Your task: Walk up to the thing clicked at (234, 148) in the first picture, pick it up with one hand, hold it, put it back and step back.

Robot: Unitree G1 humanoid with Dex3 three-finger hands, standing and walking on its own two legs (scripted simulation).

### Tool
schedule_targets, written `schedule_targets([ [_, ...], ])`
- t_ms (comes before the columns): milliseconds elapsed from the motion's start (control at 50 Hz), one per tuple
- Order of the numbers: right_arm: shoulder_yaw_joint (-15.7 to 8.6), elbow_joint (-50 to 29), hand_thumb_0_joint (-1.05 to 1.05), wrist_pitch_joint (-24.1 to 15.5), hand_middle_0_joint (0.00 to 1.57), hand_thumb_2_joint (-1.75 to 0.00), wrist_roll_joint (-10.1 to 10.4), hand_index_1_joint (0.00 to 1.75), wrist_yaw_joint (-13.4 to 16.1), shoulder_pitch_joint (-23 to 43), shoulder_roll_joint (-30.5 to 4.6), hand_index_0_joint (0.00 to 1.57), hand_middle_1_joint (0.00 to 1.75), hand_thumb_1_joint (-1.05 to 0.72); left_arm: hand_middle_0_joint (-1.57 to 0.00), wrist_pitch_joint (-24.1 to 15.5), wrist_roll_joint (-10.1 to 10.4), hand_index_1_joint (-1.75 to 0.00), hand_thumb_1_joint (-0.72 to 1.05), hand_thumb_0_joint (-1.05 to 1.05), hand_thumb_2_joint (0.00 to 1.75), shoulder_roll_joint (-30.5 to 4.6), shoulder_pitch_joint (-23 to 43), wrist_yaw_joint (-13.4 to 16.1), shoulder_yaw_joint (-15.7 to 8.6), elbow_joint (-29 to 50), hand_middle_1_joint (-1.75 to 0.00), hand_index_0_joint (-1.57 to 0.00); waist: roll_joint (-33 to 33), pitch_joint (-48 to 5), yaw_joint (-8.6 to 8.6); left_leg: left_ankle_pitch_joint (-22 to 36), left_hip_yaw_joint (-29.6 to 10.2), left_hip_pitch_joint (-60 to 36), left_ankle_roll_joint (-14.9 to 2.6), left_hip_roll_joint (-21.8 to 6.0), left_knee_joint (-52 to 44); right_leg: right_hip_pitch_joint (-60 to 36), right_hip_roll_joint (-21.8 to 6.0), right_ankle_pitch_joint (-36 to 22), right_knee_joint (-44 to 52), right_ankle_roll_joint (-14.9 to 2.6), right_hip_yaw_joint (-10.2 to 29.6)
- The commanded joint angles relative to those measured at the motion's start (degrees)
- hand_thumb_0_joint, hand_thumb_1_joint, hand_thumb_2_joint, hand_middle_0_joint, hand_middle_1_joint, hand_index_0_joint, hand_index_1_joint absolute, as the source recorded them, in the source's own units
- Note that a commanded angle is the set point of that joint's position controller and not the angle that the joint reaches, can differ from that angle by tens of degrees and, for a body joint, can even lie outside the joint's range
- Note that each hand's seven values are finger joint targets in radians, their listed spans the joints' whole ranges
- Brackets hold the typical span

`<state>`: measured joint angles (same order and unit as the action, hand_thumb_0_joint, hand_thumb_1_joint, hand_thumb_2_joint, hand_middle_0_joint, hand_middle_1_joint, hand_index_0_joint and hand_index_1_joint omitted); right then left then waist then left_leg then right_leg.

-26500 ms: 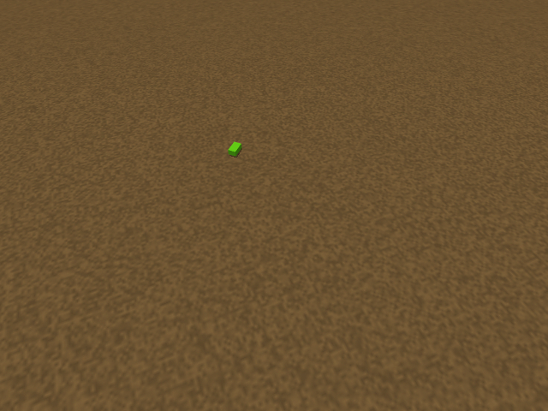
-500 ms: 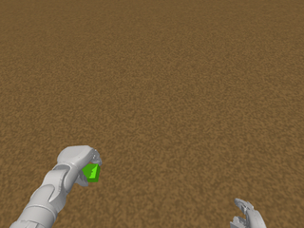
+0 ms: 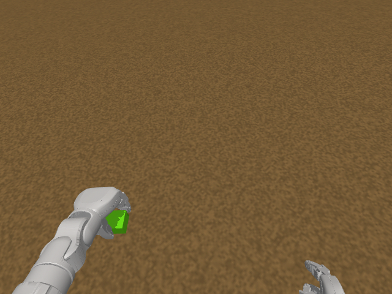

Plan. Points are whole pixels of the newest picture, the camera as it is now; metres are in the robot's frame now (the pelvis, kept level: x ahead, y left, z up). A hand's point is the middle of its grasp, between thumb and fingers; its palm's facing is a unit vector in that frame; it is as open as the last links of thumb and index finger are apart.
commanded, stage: crouch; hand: left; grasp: from above
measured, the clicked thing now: (110, 222) +0.30 +0.22 -0.07
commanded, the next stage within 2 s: lower in 1.88 s
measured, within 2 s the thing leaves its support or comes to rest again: neither
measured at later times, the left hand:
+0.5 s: hand (122, 238) +0.31 +0.23 -0.20, palm faces -0.41 +0.04 -0.91, open 7.2 cm
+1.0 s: hand (140, 251) +0.35 +0.24 -0.43, palm faces -0.44 +0.02 -0.90, open 7.2 cm
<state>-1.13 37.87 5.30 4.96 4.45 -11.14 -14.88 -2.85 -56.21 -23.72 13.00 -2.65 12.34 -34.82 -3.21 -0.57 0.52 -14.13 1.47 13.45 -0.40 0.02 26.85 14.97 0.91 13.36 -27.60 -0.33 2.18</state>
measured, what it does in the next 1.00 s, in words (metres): lowers itself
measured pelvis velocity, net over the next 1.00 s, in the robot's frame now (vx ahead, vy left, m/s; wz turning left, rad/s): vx -0.07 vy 0.01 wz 0.00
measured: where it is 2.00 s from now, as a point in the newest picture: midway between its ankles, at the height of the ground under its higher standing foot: outside the picture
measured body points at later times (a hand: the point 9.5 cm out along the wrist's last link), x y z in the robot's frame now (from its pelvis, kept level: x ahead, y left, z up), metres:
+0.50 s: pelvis -0.04 +0.00 -0.10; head +0.06 +0.01 +0.34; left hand +0.33 +0.22 -0.14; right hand +0.07 -0.28 -0.22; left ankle +0.00 +0.12 -0.74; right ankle +0.01 -0.12 -0.74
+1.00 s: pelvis -0.07 +0.01 -0.29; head +0.13 +0.03 +0.11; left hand +0.37 +0.23 -0.38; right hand -0.01 -0.27 -0.42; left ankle +0.00 +0.12 -0.74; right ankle +0.01 -0.12 -0.74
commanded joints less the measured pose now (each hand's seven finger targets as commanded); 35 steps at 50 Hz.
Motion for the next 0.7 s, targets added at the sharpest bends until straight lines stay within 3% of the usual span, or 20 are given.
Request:
schedule_targets([
  [0, -2.7, -8.0, 0.0, -2.3, 0.2, -0.9, -0.3, 0.3, 0.2, 4.5, -7.0, 0.2, 0.3, -0.9, -1.24, -0.3, -0.4, -0.16, 0.9, 0.0, 0.18, -10.4, 15.2, 3.0, -5.2, 8.1, -0.19, -1.27, 3.8, -11.2, -0.37, 12.2, 0.1, -4.7, -0.72, 1.1, -2.7, -2.2, 0.9, -9.8, 3.9, -0.69, -0.9],
  [60, -2.8, -7.5, 0.0, -2.1, 0.2, -0.9, -0.5, 0.3, 0.0, 3.8, -6.9, 0.2, 0.3, -0.9, -1.26, -1.2, -1.2, -0.16, 0.93, 0.0, 0.2, -10.2, 15.1, 4.5, -5.4, 5.8, -0.19, -1.29, 4.6, -10.6, -0.73, 11.2, 0.1, -3.2, -0.85, 1.4, -1.7, -1.0, 0.7, -9.2, 3.3, -0.57, -0.9],
  [160, -3.1, -6.0, 0.0, -1.6, 0.2, -0.9, -1.6, 0.3, -0.6, 2.3, -6.9, 0.2, 0.3, -0.9, -1.25, -3.1, -3.8, -0.15, 0.94, 0.0, 0.18, -9.8, 18.0, 10.0, -6.0, -0.8, -0.19, -1.29, 5.6, -11.1, -2.03, 8.9, 0.0, 3.5, -0.78, 1.8, 4.7, 5.1, 0.3, -7.8, -1.8, -0.34, -1.0],
  [300, -5.2, -3.4, 0.0, -2.3, 0.2, -0.9, -3.6, 0.3, -2.3, -3.3, -8.0, 0.2, 0.3, -0.9, -1.26, -3.6, -9.2, -0.19, 0.96, 0.0, 0.22, -6.7, 28.4, 19.1, -4.1, -11.4, -0.23, -1.3, 3.1, -20.7, -4.74, 6.5, -0.4, 19.6, -0.52, 1.5, 23.1, 22.4, 0.7, -5.8, -18.9, -0.98, -1.2],
  [400, -6.0, -2.9, 0.0, -3.2, 0.2, -0.9, -4.5, 0.3, -3.0, -4.7, -8.5, 0.2, 0.3, -0.9, -1.23, -2.8, -10.9, -0.21, 0.91, 0.0, 0.24, -7.8, 33.1, 23.4, -5.6, -18.3, -0.25, -1.27, 1.1, -26.9, -4.7, 0.1, -0.6, 33.6, -0.59, 1.9, 33.8, 33.7, 1.1, 0.1, -29.5, -1.29, -2.0],
  [480, -6.6, -2.2, 0.0, -4.3, 0.2, -0.9, -5.4, 0.3, -2.8, -5.7, -9.4, 0.2, 0.3, -0.9, -1.2, -2.3, -11.4, -0.2, 0.87, 0.0, 0.23, -10.8, 36.2, 25.0, -8.2, -21.0, -0.24, -1.24, -0.3, -32.2, -4.9, -4.8, -1.8, 41.9, -0.66, 1.6, 40.5, 42.1, 1.1, 4.6, -37.4, -1.77, -2.7],
  [560, -6.8, -2.5, 0.0, -5.3, 0.2, -0.9, -6.0, 0.3, -2.3, -6.5, -9.6, 0.2, 0.3, -0.9, -1.16, -2.2, -11.7, -0.22, 0.82, 0.0, 0.25, -12.7, 40.4, 25.8, -9.2, -20.4, -0.26, -1.21, -0.9, -37.0, -5.93, -10.9, -2.2, 50.0, -0.76, 1.8, 46.5, 48.3, 0.8, 9.5, -43.7, -2.03, -2.8],
  [640, -6.8, -1.6, 0.0, -6.3, 0.2, -0.9, -6.6, 0.3, -2.2, -7.0, -10.0, 0.2, 0.3, -0.9, -1.14, -1.8, -10.8, -0.22, 0.78, 0.0, 0.28, -11.0, 42.3, 25.6, -8.5, -23.3, -0.26, -1.17, -1.1, -38.6, -7.82, -13.5, -3.7, 54.2, -0.62, 1.4, 51.0, 56.8, 0.7, 12.4, -49.4, -2.22, -3.8],
  [680, -6.7, -0.7, 0.0, -6.8, 0.2, -0.9, -6.9, 0.3, -2.4, -7.3, -10.3, 0.2, 0.3, -0.9, -1.12, -2.0, -10.8, -0.22, 0.78, 0.0, 0.26, -12.0, 44.1, 25.3, -8.9, -23.8, -0.26, -1.17, -2.5, -39.5, -8.02, -14.1, -4.6, 56.1, -0.54, 1.2, 53.3, 61.3, 0.6, 13.3, -52.6, -2.23, -4.4],
])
